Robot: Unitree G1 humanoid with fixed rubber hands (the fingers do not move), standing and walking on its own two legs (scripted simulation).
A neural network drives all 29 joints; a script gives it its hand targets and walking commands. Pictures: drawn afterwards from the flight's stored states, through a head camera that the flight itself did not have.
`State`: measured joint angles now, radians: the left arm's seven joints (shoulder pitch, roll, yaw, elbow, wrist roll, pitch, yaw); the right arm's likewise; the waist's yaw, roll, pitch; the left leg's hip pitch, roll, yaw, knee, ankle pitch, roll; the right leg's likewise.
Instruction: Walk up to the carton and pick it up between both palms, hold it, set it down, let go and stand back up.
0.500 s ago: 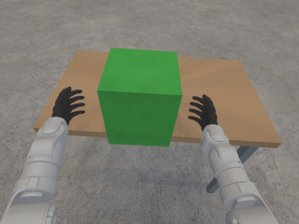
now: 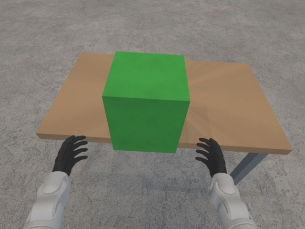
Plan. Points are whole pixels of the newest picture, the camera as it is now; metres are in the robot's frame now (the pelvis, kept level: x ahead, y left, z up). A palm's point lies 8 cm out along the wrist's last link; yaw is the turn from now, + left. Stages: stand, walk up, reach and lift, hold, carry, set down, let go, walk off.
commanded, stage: set down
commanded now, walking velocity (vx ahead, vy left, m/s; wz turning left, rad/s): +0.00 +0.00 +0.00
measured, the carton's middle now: (147, 104) +0.46 +0.04 +0.04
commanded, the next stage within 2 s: let go in 0.96 s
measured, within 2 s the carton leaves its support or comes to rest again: neither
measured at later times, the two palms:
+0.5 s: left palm (73, 190) +0.20 +0.22 -0.02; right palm (228, 191) +0.22 -0.19 -0.03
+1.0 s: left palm (74, 207) +0.17 +0.22 -0.07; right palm (238, 214) +0.18 -0.22 -0.07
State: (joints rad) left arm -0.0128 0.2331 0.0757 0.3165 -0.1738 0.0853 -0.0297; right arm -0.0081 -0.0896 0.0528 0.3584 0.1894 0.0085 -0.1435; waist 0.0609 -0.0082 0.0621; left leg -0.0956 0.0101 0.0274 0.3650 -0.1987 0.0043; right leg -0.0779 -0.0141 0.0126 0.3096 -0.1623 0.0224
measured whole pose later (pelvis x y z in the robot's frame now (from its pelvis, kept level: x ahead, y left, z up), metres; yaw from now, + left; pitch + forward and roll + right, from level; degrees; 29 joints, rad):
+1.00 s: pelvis +0.01 -0.01 +0.00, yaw -1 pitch -4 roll +0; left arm 0.20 0.20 0.00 0.46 -0.03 0.12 0.01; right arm 0.20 -0.17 0.01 0.63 0.03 -0.15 0.00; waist 0.04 -0.01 0.08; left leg -0.07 0.03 0.04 0.38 -0.23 -0.01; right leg -0.07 0.01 0.02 0.35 -0.21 0.00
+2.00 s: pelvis +0.00 +0.00 -0.01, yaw -6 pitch +1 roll +0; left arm 0.35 0.17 0.04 0.80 0.04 -0.02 0.00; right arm 0.38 -0.20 -0.07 0.93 -0.03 0.01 0.00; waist -0.02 0.00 -0.03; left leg -0.26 0.05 0.12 0.53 -0.29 0.01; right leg -0.30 0.03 0.11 0.52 -0.23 0.02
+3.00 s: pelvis -0.01 +0.01 -0.01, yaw -7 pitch -1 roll +0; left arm 0.34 0.10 0.03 1.05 0.03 0.00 0.04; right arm 0.33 -0.14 -0.05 1.10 -0.02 0.01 -0.03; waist -0.01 0.01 0.01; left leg -0.21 0.03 0.15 0.49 -0.26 0.03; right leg -0.27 0.01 0.14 0.49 -0.21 0.04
